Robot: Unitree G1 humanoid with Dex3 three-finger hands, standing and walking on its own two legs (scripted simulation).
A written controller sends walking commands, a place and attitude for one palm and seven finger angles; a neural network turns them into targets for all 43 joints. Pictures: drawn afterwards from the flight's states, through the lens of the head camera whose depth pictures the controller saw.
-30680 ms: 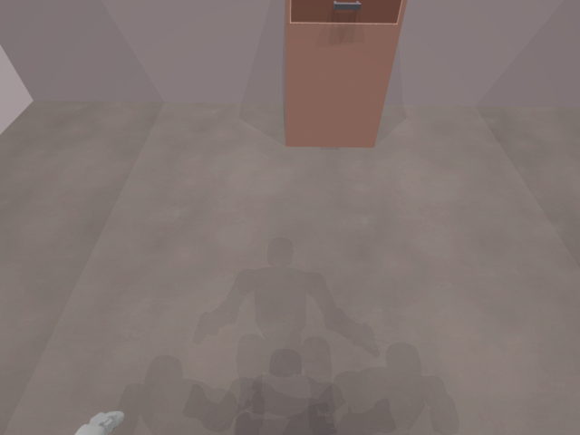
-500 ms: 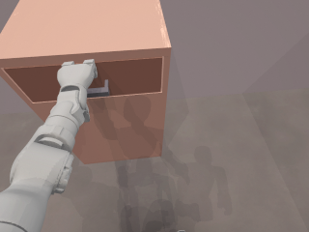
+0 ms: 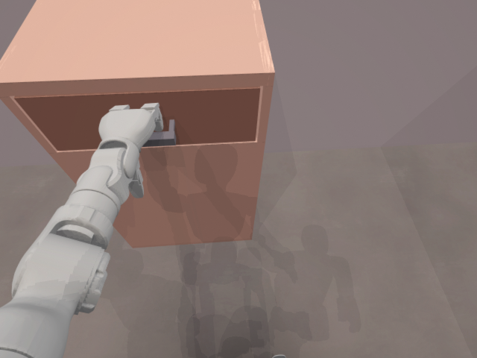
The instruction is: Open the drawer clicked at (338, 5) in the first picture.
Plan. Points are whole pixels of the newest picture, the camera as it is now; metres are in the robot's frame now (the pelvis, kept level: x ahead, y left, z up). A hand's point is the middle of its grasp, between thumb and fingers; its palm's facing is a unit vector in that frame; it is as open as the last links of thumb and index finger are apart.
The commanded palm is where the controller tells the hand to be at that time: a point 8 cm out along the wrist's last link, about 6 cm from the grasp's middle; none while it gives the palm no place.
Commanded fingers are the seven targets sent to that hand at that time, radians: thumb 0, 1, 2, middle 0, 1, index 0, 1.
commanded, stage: lower the fingers behind the handle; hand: left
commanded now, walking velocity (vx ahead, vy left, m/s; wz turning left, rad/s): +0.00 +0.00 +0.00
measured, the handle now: (148, 132) +0.56 +0.16 +0.00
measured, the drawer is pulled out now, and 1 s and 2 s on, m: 0.00 0.00 0.00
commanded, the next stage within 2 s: close the thumb around the handle in 1.38 s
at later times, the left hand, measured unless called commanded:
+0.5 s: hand (125, 154) +0.49 +0.19 +0.02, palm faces -0.16 +0.03 -0.99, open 14.1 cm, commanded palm +0.48 +0.17 +0.06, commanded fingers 0.00 -0.50 0.30 -0.30 -1.20 -0.30 -1.20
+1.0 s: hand (133, 161) +0.50 +0.19 -0.02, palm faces -0.08 +0.00 -1.00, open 13.9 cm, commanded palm +0.49 +0.17 +0.03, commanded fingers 0.00 -0.50 0.30 -0.30 -1.20 -0.30 -1.20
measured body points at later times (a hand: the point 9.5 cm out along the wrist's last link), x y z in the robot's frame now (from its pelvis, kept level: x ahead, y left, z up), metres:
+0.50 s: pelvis -0.01 -0.01 -0.01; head +0.09 -0.02 +0.43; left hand +0.49 +0.19 +0.07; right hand -0.02 -0.27 -0.14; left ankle -0.03 +0.09 -0.72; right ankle -0.01 -0.10 -0.72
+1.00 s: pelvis -0.02 +0.00 -0.04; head +0.11 +0.00 +0.39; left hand +0.50 +0.19 +0.03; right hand -0.02 -0.26 -0.16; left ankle -0.03 +0.09 -0.72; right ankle -0.01 -0.10 -0.72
